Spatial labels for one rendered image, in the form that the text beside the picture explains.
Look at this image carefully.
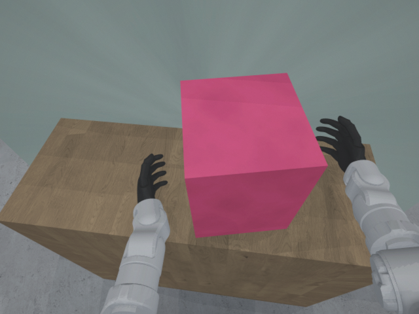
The right robot forearm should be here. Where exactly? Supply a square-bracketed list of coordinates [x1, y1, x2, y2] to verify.
[343, 160, 419, 255]

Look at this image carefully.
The pedestal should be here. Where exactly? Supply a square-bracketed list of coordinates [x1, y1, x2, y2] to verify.
[0, 118, 376, 307]

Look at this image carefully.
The left robot forearm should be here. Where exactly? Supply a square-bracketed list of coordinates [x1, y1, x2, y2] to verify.
[100, 198, 170, 314]

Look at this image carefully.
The right robot upper arm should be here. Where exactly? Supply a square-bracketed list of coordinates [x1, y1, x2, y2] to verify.
[370, 247, 419, 314]

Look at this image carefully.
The right robot hand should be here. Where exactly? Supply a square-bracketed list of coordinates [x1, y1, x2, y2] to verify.
[316, 116, 366, 172]

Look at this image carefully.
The carton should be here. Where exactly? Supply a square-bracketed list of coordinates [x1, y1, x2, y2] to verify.
[180, 73, 328, 238]

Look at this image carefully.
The left robot hand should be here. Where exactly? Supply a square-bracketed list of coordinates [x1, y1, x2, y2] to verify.
[137, 154, 168, 203]

